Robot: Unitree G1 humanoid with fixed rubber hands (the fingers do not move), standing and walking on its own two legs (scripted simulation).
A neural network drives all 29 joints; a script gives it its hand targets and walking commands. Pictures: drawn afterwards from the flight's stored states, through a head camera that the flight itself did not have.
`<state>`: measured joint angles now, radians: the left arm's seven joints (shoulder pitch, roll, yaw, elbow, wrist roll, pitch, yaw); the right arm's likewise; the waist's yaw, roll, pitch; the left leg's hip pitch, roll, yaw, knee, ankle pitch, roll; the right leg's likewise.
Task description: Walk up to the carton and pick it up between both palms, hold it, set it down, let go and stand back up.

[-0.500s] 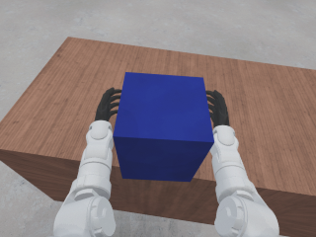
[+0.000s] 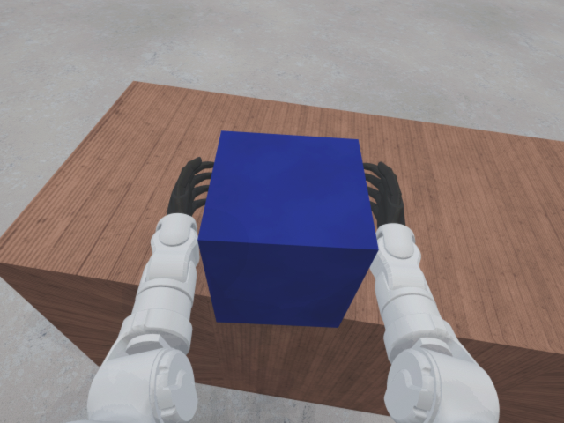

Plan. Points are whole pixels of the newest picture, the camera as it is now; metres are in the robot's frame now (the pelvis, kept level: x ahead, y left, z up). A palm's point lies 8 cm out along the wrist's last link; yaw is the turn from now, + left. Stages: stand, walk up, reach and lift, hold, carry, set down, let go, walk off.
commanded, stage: reach and lift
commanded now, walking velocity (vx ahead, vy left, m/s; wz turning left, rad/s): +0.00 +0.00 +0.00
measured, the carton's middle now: (283, 235) +0.40 +0.04 +0.02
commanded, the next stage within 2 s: none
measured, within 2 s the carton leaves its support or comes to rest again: neither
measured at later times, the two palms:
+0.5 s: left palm (178, 195) +0.37 +0.18 +0.13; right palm (402, 211) +0.38 -0.12 +0.13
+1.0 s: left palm (176, 184) +0.36 +0.18 +0.16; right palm (417, 206) +0.36 -0.13 +0.16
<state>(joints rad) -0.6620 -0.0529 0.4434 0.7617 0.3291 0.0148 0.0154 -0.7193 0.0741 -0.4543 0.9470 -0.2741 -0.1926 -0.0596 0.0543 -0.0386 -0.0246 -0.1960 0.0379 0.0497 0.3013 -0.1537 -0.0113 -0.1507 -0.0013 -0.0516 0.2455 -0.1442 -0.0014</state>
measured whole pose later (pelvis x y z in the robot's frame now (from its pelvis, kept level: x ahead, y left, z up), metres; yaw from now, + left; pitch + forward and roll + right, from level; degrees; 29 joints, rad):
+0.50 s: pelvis -0.02 +0.00 +0.00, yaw +0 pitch -4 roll +0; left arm -0.70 -0.05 0.42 0.62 0.36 0.25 -0.01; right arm -0.75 0.06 -0.41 0.90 -0.18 -0.06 -0.07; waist 0.02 -0.07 0.02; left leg -0.08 0.03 0.06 0.28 -0.14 0.00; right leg -0.05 -0.01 -0.05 0.25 -0.14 0.01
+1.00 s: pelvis -0.02 +0.00 +0.00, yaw +1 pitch -8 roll +0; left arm -0.66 -0.03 0.35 0.39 0.36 0.46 -0.04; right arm -0.72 0.02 -0.20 0.76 0.00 0.06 -0.13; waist -0.04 -0.07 0.06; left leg -0.01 0.02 0.05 0.29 -0.14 0.00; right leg 0.04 -0.02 -0.07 0.25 -0.15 0.01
